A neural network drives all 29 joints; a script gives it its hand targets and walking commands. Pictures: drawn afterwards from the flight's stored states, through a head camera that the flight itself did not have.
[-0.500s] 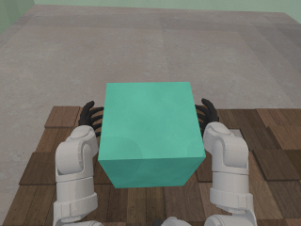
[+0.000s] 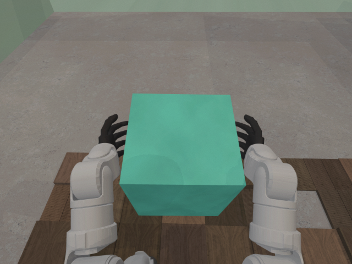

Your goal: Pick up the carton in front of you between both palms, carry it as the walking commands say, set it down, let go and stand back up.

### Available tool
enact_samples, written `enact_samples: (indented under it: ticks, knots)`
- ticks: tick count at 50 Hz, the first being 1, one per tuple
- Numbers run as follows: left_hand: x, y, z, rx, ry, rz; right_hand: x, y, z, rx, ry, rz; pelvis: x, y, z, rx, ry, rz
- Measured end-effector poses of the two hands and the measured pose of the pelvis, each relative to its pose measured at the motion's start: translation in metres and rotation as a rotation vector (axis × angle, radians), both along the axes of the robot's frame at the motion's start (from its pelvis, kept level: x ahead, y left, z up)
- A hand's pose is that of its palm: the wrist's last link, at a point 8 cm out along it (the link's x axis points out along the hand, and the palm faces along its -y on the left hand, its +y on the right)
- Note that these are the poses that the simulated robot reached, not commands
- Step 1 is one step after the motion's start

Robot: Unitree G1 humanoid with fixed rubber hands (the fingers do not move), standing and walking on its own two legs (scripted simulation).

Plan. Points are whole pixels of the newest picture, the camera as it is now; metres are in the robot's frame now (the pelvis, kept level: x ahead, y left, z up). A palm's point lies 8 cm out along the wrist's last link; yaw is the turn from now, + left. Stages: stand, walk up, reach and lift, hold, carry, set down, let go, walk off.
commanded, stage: carry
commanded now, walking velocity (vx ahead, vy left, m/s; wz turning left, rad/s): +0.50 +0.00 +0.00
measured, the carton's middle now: (179, 161) +0.34 +0.00 +0.04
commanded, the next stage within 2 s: none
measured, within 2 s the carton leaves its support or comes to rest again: neither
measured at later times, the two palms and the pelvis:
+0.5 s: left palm (115, 53) +0.64 +0.19 +0.16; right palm (216, 48) +0.68 -0.12 +0.15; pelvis +0.33 +0.01 +0.00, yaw +1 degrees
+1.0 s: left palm (127, 19) +0.99 +0.21 +0.12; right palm (201, 20) +0.96 -0.09 +0.12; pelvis +0.65 +0.08 +0.01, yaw -1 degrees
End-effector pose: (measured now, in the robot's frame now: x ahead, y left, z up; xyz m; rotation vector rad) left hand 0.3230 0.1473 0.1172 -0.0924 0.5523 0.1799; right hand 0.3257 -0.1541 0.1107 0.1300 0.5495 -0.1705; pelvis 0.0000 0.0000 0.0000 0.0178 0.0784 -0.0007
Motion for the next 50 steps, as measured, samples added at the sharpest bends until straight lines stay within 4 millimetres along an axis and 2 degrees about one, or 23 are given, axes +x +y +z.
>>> enact_samples:
  ticks: [3,5,9,13,18,24,29,33,37,40,43,47,50]
  knots:
    - [0.046,0.012,-0.010,-0.010,0.008,0.001,0.047,0.012,-0.005,-0.016,0.010,0.003,0.048,0.009,-0.010,0.014,-0.009,-0.004]
    - [0.075,0.019,-0.020,-0.022,0.046,-0.007,0.075,0.019,-0.009,-0.022,0.047,-0.001,0.075,0.015,-0.008,0.044,-0.013,-0.011]
    - [0.126,0.018,-0.023,-0.034,0.094,-0.046,0.111,0.019,-0.014,-0.008,0.096,-0.048,0.116,0.027,0.004,0.015,-0.014,-0.019]
    - [0.178,0.010,-0.011,-0.066,0.065,-0.065,0.151,0.012,-0.002,-0.008,0.066,-0.083,0.161,0.032,0.012,-0.011,-0.007,-0.018]
    - [0.244,0.009,0.012,-0.037,-0.013,-0.047,0.224,0.009,0.022,-0.008,-0.013,-0.064,0.224,0.028,0.013,-0.018,-0.005,0.000]
    - [0.311,0.034,0.041,0.009,-0.093,0.075,0.335,0.034,0.043,-0.006,-0.093,0.083,0.314,0.010,-0.001,-0.014,-0.055,0.025]
    - [0.365,0.053,0.042,0.006,0.007,0.129,0.407,0.054,0.047,-0.002,0.008,0.111,0.377,0.007,0.012,-0.015,-0.028,0.033]
    - [0.423,0.060,0.050,-0.016,0.024,0.128,0.460,0.061,0.053,0.016,0.026,0.096,0.424,0.013,0.021,-0.008,-0.004,0.033]
    - [0.489,0.064,0.056,-0.031,-0.008,0.094,0.514,0.064,0.060,0.011,-0.006,0.061,0.477,0.026,0.020,-0.019,0.008,0.024]
    - [0.540,0.067,0.051,-0.043,-0.024,0.057,0.553,0.067,0.058,-0.001,-0.025,0.035,0.524,0.041,0.010,-0.029,0.004,0.017]
    - [0.589,0.069,0.037,-0.054,-0.033,0.003,0.588,0.070,0.049,-0.014,-0.034,0.002,0.569,0.057,-0.005,-0.023,-0.005,0.002]
    - [0.635,0.065,0.013,-0.077,0.055,-0.039,0.616,0.066,0.024,-0.009,0.057,-0.066,0.613,0.071,0.002,-0.035,0.006,0.001]
    - [0.665,0.060,0.002,-0.103,0.094,-0.049,0.637,0.062,0.013,0.006,0.097,-0.108,0.645,0.078,0.010,-0.047,0.014,-0.008]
